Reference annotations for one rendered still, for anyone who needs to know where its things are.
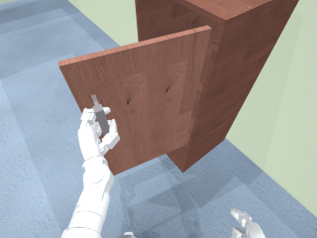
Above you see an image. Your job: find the robot right hand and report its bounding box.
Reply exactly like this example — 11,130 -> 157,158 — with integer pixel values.
230,208 -> 265,238

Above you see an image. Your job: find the robot left forearm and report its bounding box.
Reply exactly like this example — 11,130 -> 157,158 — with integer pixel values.
60,156 -> 114,238

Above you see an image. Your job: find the robot left shin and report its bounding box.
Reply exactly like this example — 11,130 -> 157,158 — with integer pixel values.
124,232 -> 134,236

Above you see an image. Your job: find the handle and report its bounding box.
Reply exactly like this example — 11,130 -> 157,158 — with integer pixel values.
91,94 -> 110,136

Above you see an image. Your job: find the cupboard door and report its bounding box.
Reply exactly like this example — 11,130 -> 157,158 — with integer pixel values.
57,25 -> 212,176

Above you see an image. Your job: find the robot left hand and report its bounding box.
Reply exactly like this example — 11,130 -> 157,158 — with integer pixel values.
77,107 -> 120,162

